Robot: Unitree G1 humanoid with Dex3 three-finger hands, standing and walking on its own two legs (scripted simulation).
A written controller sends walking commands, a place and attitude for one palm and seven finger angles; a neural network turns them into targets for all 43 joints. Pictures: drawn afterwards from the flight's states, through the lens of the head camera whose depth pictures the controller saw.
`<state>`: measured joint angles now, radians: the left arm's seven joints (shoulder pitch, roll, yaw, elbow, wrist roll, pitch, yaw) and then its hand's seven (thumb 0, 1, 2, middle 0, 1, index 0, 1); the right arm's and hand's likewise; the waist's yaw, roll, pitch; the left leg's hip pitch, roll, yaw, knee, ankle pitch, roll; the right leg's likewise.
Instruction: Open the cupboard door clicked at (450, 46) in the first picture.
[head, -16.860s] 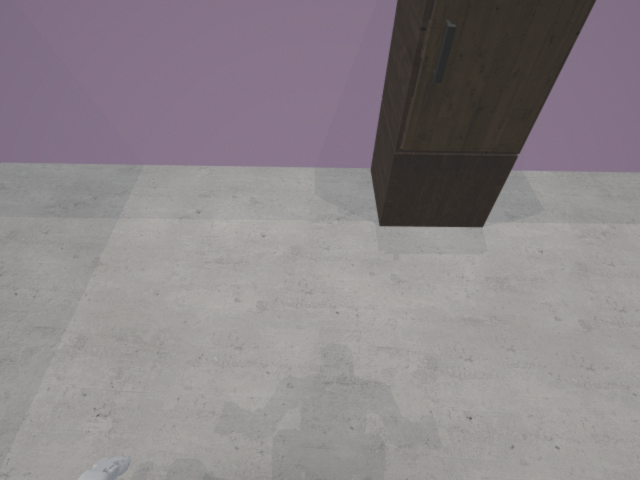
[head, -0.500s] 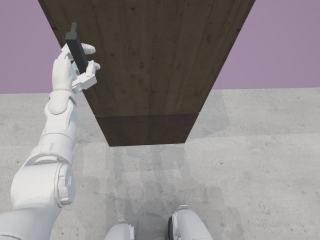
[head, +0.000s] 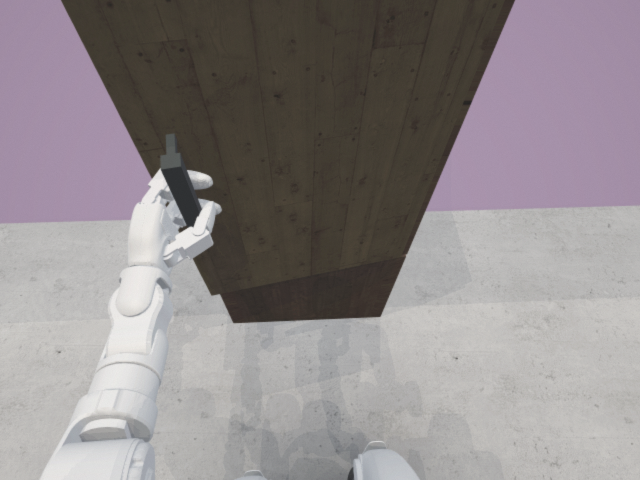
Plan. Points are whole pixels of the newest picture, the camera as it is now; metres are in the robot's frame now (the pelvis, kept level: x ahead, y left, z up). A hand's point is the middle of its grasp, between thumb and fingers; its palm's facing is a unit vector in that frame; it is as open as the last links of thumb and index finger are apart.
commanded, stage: pull the door open along its arc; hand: left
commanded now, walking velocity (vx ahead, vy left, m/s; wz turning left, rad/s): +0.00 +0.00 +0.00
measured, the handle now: (188, 193) +0.47 +0.16 +0.06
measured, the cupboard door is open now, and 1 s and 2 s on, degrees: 11 37 37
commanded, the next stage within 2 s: open thumb and fingers to let go in 0.60 s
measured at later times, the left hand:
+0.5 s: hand (269, 323) +0.29 +0.05 +0.06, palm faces +0.34 -0.94 -0.01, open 6.1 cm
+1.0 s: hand (273, 344) +0.26 +0.05 +0.06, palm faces +0.44 -0.90 -0.02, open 8.2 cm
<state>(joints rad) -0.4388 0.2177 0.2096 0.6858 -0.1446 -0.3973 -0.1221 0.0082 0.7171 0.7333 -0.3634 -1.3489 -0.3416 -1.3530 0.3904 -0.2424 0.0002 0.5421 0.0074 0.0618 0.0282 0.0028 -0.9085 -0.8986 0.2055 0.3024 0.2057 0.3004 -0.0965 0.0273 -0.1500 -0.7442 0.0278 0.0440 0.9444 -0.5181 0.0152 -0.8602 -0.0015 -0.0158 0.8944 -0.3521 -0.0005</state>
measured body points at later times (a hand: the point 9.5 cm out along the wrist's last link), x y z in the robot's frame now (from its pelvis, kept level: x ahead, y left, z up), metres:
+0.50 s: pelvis +0.00 -0.02 +0.00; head +0.04 -0.03 +0.45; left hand +0.26 +0.10 +0.06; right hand +0.20 -0.21 -0.09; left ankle -0.04 +0.11 -0.68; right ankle +0.04 -0.12 -0.68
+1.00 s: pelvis -0.01 -0.06 +0.00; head +0.03 -0.07 +0.45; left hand +0.24 +0.09 +0.06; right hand +0.19 -0.26 -0.10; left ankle -0.04 +0.11 -0.68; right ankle +0.04 -0.12 -0.68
